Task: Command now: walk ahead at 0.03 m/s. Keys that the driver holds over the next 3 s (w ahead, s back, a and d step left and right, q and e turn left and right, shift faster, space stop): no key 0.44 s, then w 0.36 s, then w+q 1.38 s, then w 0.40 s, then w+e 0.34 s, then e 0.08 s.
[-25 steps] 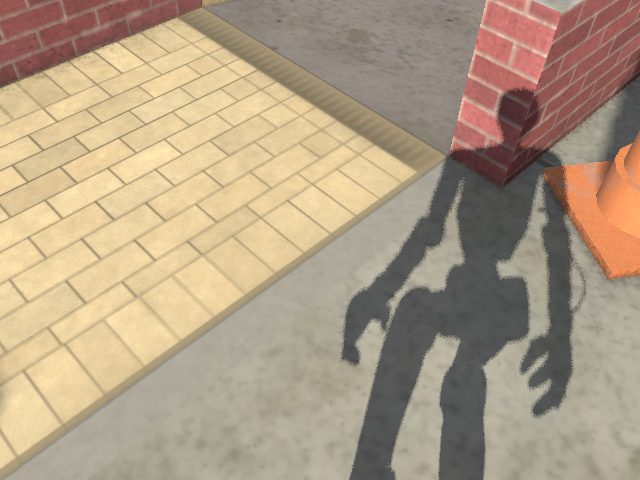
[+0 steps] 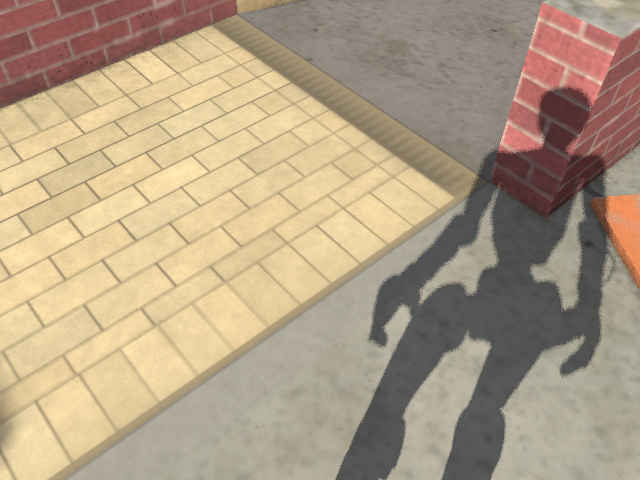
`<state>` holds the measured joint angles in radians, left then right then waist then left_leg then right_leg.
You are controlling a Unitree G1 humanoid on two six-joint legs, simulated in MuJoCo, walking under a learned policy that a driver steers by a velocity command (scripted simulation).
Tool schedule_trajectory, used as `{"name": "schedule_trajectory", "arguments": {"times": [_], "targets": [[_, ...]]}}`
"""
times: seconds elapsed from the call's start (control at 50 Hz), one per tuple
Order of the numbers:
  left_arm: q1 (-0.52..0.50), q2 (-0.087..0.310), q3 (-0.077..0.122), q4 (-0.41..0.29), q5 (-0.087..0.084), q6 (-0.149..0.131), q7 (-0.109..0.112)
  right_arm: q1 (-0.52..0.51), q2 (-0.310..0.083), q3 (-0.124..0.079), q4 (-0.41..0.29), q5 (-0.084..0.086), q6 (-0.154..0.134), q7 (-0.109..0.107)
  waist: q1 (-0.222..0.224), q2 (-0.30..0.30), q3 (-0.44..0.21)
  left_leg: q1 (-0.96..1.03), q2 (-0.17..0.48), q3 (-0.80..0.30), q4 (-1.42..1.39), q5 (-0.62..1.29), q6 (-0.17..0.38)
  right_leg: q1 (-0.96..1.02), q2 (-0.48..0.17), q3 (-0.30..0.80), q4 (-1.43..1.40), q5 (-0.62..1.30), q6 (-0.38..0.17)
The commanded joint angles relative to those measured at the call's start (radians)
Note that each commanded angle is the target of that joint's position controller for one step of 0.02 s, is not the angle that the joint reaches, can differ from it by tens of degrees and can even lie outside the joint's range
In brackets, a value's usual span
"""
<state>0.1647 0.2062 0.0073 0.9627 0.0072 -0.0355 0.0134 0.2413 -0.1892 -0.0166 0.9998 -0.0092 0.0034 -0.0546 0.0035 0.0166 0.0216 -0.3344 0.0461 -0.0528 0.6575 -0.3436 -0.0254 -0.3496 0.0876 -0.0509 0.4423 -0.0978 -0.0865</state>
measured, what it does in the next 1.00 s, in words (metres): walks ahead: left foot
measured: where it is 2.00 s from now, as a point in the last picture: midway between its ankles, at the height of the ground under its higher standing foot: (278, 362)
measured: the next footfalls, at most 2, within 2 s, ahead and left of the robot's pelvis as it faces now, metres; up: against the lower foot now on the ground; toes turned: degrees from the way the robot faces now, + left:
left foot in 0.02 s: +0.06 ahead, +0.14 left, +0.00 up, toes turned -1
left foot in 1.26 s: +0.53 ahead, +0.11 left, +0.00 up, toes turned +12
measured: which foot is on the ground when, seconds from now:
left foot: up 0.00-0.00, down 0.02-0.74, up 0.76-1.00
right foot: down 0.00-1.00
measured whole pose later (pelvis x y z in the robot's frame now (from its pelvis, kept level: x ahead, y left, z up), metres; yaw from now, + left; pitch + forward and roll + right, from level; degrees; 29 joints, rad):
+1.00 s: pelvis +0.22 -0.03 +0.01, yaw +2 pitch +1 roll -1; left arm 0.41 0.18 0.02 1.10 0.02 -0.10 -0.01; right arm 0.18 -0.24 -0.07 0.94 0.04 -0.08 0.00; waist 0.05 0.04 -0.01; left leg -0.70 0.09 -0.06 1.02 -0.07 0.07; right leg 0.01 0.06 -0.11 0.23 -0.26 -0.07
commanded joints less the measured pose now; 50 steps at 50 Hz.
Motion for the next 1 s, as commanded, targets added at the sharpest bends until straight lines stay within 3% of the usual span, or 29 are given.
{"name": "schedule_trajectory", "arguments": {"times": [0.02,0.04,0.06,0.1,0.16,0.22,0.32,0.44,0.46,0.48,0.52,0.54,0.56,0.58,0.6,0.64,0.66,0.7,0.72,0.74,0.76,0.78,0.8,0.82,0.86,0.92,1.0], "targets": [[-0.032,0.101,0.018,-0.042,-0.016,-0.002,0.011,0.181,-0.055,-0.013,0.029,-0.025,0.017,0.005,-0.063,-0.082,-0.003,0.222,-0.010,0.034,-0.148,0.083,0.048,-0.189,-0.201,0.235,-0.238,-0.555,-0.020],[-0.013,0.106,0.022,-0.034,-0.017,0.001,0.012,0.169,-0.089,-0.017,0.023,-0.025,0.014,0.003,-0.041,-0.036,0.049,0.144,0.030,-0.014,-0.231,-0.009,0.077,-0.171,-0.167,0.198,-0.197,-0.519,0.012],[0.013,0.102,0.027,-0.034,-0.018,0.005,0.018,0.144,-0.132,-0.029,0.038,-0.011,0.004,0.004,0.002,0.083,0.081,-0.030,0.024,-0.035,-0.283,-0.191,0.098,-0.045,-0.102,0.111,-0.140,-0.401,0.030],[0.034,0.085,0.025,-0.017,-0.004,0.006,0.025,0.089,-0.086,-0.021,0.035,-0.008,-0.027,0.005,0.023,0.143,0.065,-0.127,0.028,-0.053,-0.371,-0.248,0.083,0.120,-0.091,0.087,-0.040,-0.230,0.037],[0.071,0.076,0.024,0.017,0.007,0.008,0.026,0.068,-0.077,-0.026,0.031,0.004,-0.054,0.008,0.030,0.071,0.039,-0.087,0.018,-0.042,-0.345,-0.135,0.064,0.149,-0.098,0.085,-0.022,-0.156,0.022],[0.056,0.073,0.023,0.028,-0.004,0.005,0.021,0.119,-0.064,-0.024,0.045,0.007,-0.057,0.009,0.005,0.007,0.032,-0.009,0.000,-0.015,-0.301,-0.021,0.068,0.108,-0.106,0.096,-0.032,-0.141,0.012],[0.065,0.066,0.020,0.051,-0.010,0.002,0.016,0.155,-0.062,-0.021,0.055,0.007,-0.054,0.015,-0.005,-0.016,-0.016,0.051,-0.010,0.005,-0.260,0.140,0.070,0.149,-0.110,0.094,0.006,0.026,0.011],[0.076,0.069,0.021,0.074,-0.014,0.014,0.020,0.162,-0.049,-0.017,0.060,0.009,-0.044,0.018,-0.003,-0.017,-0.014,0.075,-0.018,0.018,-0.246,0.234,0.068,0.171,-0.112,0.096,0.030,0.108,0.011],[0.093,0.059,0.019,0.089,-0.015,0.017,0.021,0.186,-0.041,-0.016,0.073,0.009,-0.042,0.019,-0.006,-0.011,-0.035,0.089,-0.025,0.025,-0.256,0.137,0.073,0.180,-0.097,0.080,0.036,0.011,0.009],[0.098,0.064,0.023,0.096,-0.021,0.019,0.021,0.193,-0.056,-0.023,0.077,0.015,-0.038,0.018,-0.007,0.009,-0.013,0.077,-0.027,0.016,-0.267,-0.020,0.095,0.155,-0.070,0.054,0.063,-0.167,0.005],[0.063,0.072,0.028,0.083,-0.027,0.009,0.018,0.205,-0.097,-0.037,0.067,0.028,-0.043,0.015,-0.024,0.060,0.085,0.062,0.046,-0.101,-0.335,-0.320,0.169,-0.003,-0.045,0.036,0.129,-0.432,-0.002],[0.016,0.059,0.025,0.062,-0.031,-0.009,0.013,0.237,-0.120,-0.045,0.067,0.036,-0.056,0.015,-0.044,0.099,0.127,0.100,0.129,-0.218,-0.403,-0.395,0.217,-0.103,-0.044,0.021,0.201,-0.406,-0.003],[-0.022,0.042,0.020,0.042,-0.037,-0.029,0.006,0.240,-0.154,-0.056,0.066,0.039,-0.069,0.016,-0.049,0.143,0.168,0.145,0.229,-0.345,-0.459,-0.394,0.267,-0.192,-0.057,0.003,0.271,-0.330,-0.007],[-0.055,0.040,0.019,0.028,-0.035,-0.047,-0.002,0.232,-0.159,-0.061,0.062,0.036,-0.083,0.018,-0.052,0.139,0.194,0.170,0.287,-0.409,-0.469,-0.307,0.296,-0.251,-0.093,0.027,0.322,-0.304,-0.015],[-0.073,0.051,0.023,0.017,-0.036,-0.061,-0.009,0.232,-0.147,-0.059,0.060,0.028,-0.094,0.021,-0.050,0.124,0.188,0.219,0.307,-0.414,-0.456,-0.179,0.301,-0.301,-0.116,0.045,0.360,-0.333,-0.021],[-0.074,0.064,0.029,0.008,-0.045,-0.076,-0.022,0.213,-0.137,-0.059,0.049,0.031,-0.099,0.032,-0.033,0.106,0.152,0.279,0.287,-0.333,-0.424,-0.006,0.267,-0.291,-0.141,0.046,0.311,-0.368,-0.027],[-0.057,0.064,0.032,0.015,-0.049,-0.079,-0.028,0.187,-0.140,-0.059,0.040,0.037,-0.095,0.036,-0.013,0.097,0.136,0.244,0.247,-0.262,-0.411,0.008,0.236,-0.196,-0.131,0.020,0.223,-0.325,-0.027],[0.102,0.072,0.053,0.089,-0.044,-0.072,-0.030,0.132,-0.154,-0.060,0.019,0.039,-0.083,0.041,0.062,0.089,0.072,0.043,0.134,-0.117,-0.327,0.107,0.178,0.186,-0.039,-0.063,0.106,-0.140,-0.009],[0.230,0.099,0.072,0.129,-0.040,-0.064,-0.027,0.104,-0.156,-0.058,0.007,0.035,-0.085,0.041,0.122,0.065,0.023,-0.041,0.087,-0.053,-0.202,0.236,0.147,0.348,-0.049,-0.023,0.099,-0.125,-0.018],[0.381,0.187,0.099,0.153,-0.036,-0.062,-0.019,0.059,-0.102,-0.043,-0.026,0.032,-0.092,0.043,0.179,-0.147,-0.019,-0.198,-0.027,0.080,0.154,0.238,0.075,0.493,-0.247,0.299,-0.072,-0.249,-0.101],[0.469,0.239,0.100,0.158,-0.027,-0.069,-0.027,0.073,-0.026,-0.025,-0.054,0.033,-0.112,0.040,0.175,-0.344,-0.088,-0.394,-0.123,0.052,0.465,-0.161,0.049,0.608,-0.462,0.752,-0.261,-0.300,-0.233],[0.366,0.167,0.073,0.142,-0.014,-0.082,-0.026,0.055,-0.070,-0.035,-0.061,0.054,-0.126,0.044,0.116,-0.206,-0.027,-0.482,-0.055,-0.054,0.633,-0.162,0.079,0.539,-0.489,0.763,-0.257,-0.343,-0.229],[0.262,0.120,0.057,0.106,-0.017,-0.090,-0.030,0.035,-0.096,-0.039,-0.068,0.062,-0.134,0.052,0.077,-0.130,0.031,-0.509,-0.002,-0.057,0.655,-0.058,0.109,0.466,-0.452,0.625,-0.252,-0.300,-0.188],[0.191,0.105,0.047,0.083,-0.016,-0.093,-0.036,0.040,-0.101,-0.045,-0.059,0.058,-0.134,0.050,0.044,-0.070,0.045,-0.483,0.042,-0.047,0.618,0.047,0.122,0.409,-0.410,0.489,-0.266,-0.228,-0.147],[0.166,0.072,0.032,0.079,-0.009,-0.087,-0.041,0.048,-0.113,-0.063,-0.048,0.046,-0.118,0.049,0.014,-0.065,0.046,-0.405,0.081,-0.027,0.527,0.152,0.123,0.345,-0.328,0.280,-0.282,-0.027,-0.080],[0.244,0.088,0.030,0.110,0.005,-0.079,-0.025,0.021,-0.071,-0.061,-0.055,0.048,-0.088,0.057,0.016,-0.078,0.050,-0.424,0.073,-0.011,0.486,0.215,0.103,0.334,-0.295,0.139,-0.289,0.181,-0.063],[0.225,0.122,0.032,0.094,0.017,-0.076,-0.003,-0.133,-0.061,-0.050,-0.134,0.043,-0.086,0.062,0.027,-0.062,0.090,-0.461,0.040,-0.026,0.251,0.364,0.088,0.292,-0.290,0.038,-0.330,0.238,-0.050]]}}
